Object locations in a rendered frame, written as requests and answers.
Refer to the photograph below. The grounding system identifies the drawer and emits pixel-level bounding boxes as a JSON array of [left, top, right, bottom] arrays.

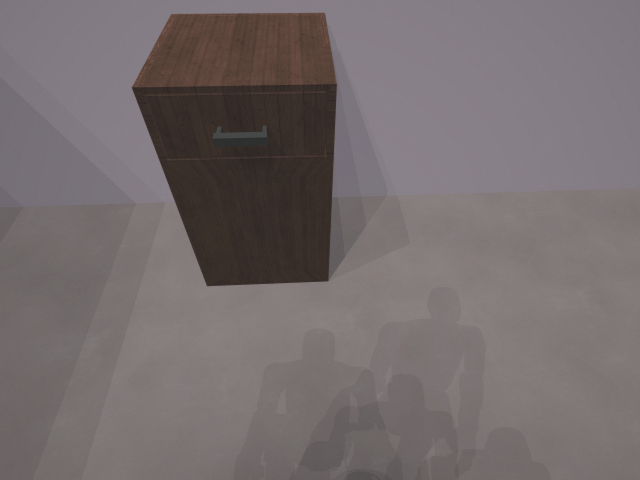
[[146, 91, 326, 159]]

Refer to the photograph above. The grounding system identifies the cabinet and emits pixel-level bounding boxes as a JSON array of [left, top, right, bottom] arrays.
[[132, 13, 337, 286]]

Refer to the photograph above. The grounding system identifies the handle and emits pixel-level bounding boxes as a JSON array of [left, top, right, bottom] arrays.
[[213, 126, 268, 147]]

